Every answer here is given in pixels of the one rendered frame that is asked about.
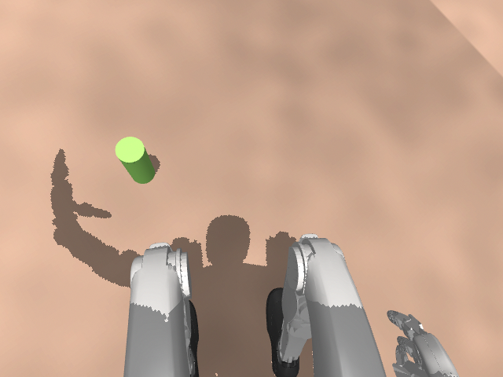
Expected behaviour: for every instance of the right robot hand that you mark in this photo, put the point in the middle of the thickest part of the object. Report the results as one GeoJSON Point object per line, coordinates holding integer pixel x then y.
{"type": "Point", "coordinates": [431, 360]}

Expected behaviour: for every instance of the right robot foot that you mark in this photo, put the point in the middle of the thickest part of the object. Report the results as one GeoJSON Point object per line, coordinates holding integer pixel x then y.
{"type": "Point", "coordinates": [274, 320]}

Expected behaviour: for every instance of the can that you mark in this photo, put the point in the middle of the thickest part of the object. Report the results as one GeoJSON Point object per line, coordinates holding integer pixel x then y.
{"type": "Point", "coordinates": [132, 154]}

